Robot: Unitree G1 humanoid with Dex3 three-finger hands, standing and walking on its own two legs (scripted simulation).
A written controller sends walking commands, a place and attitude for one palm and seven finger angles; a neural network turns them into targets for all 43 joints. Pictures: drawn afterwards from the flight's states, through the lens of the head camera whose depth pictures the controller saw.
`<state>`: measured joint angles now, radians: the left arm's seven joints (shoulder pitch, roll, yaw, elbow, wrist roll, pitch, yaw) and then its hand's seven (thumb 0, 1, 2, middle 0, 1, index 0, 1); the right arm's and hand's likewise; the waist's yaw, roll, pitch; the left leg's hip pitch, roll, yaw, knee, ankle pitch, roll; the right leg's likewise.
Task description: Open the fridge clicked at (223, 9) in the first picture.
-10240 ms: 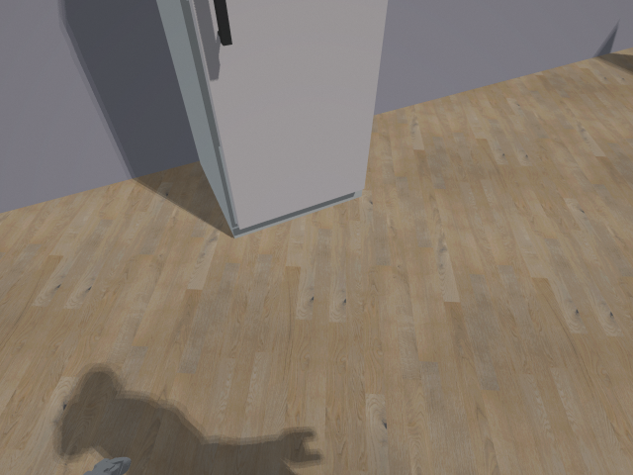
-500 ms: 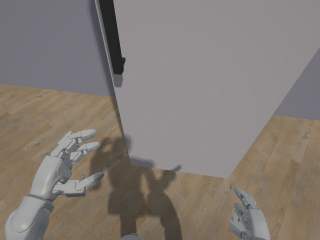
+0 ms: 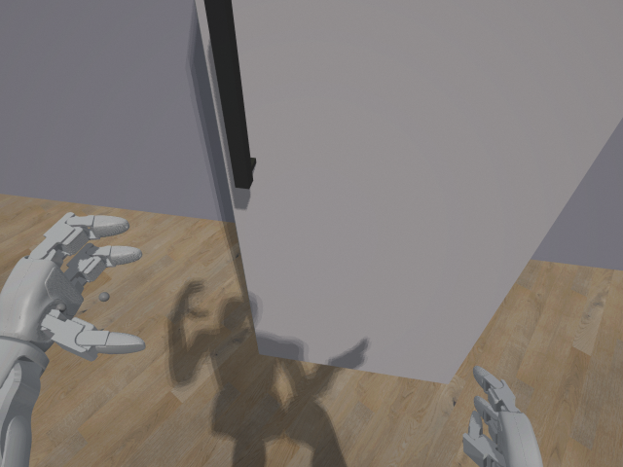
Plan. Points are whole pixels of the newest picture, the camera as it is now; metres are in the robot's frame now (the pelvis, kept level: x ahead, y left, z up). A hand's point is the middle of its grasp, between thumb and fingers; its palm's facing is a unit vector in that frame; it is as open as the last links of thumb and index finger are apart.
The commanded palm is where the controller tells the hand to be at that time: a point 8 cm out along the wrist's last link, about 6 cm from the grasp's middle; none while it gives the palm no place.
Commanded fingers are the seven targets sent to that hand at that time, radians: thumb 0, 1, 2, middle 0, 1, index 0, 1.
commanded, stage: raise the hand to about handle height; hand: left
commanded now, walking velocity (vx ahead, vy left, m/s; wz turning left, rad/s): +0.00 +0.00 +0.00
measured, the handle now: (237, 91) +0.55 +0.17 +0.23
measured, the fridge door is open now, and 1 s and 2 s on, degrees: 0 0 0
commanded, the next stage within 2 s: move the hooked fingers beside the handle in 0.92 s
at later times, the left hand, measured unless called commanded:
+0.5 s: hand (63, 217) +0.28 +0.28 +0.22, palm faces +0.04 -0.99 -0.11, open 14.0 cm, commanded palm +0.23 +0.31 +0.22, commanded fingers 0.00 -0.50 0.30 -0.30 -1.20 -0.30 -1.20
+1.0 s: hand (80, 230) +0.27 +0.26 +0.21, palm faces +0.01 -1.00 -0.10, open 14.0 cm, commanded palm +0.24 +0.31 +0.22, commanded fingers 0.00 -0.50 0.30 -0.30 -1.20 -0.30 -1.20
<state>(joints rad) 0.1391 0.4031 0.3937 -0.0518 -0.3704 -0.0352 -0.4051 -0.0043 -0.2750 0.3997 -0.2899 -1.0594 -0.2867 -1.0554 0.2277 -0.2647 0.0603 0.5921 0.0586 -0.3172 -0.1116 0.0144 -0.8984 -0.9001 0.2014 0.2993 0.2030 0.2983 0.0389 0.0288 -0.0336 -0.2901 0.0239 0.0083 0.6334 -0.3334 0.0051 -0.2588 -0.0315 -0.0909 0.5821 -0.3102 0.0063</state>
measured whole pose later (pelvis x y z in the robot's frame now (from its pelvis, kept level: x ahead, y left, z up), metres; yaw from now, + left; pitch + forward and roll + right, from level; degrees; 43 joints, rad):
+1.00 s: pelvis +0.00 -0.01 +0.01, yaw +0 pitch -3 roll +0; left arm -0.16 0.51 0.49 0.13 -0.35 0.23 -0.51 -0.01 -0.50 0.30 -0.30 -1.20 -0.30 -1.20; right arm 0.21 -0.28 0.09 0.59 0.09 -0.21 -0.10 0.01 -0.90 -0.90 0.20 0.30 0.20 0.30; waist 0.05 0.07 -0.02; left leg -0.18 0.02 0.01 0.48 -0.25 -0.01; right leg -0.16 -0.03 -0.09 0.46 -0.25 -0.01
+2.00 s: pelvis +0.01 -0.01 +0.01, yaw -1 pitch +2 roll +0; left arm -0.59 0.54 0.42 0.63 -0.25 0.12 -0.45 -0.01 -0.50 0.30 -0.30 -1.20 -0.30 -1.20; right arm 0.27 -0.29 0.07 0.61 0.09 -0.14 -0.11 0.01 -0.90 -0.90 0.20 0.30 0.20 0.30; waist -0.01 0.04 -0.03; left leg -0.25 0.02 0.03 0.48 -0.26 0.00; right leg -0.24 -0.02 -0.07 0.46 -0.25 0.00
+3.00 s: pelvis +0.02 +0.00 +0.01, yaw -3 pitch +10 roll -1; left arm -0.95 0.64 0.42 1.11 -0.15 -0.08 -0.43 -0.01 -0.50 0.30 -0.30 -1.20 -0.30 -1.20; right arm 0.42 -0.31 0.03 0.67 0.05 -0.05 -0.09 0.01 -0.90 -0.90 0.20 0.30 0.20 0.30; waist -0.11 0.02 -0.05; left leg -0.42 0.03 0.05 0.56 -0.30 0.01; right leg -0.41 -0.02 -0.05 0.50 -0.26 0.01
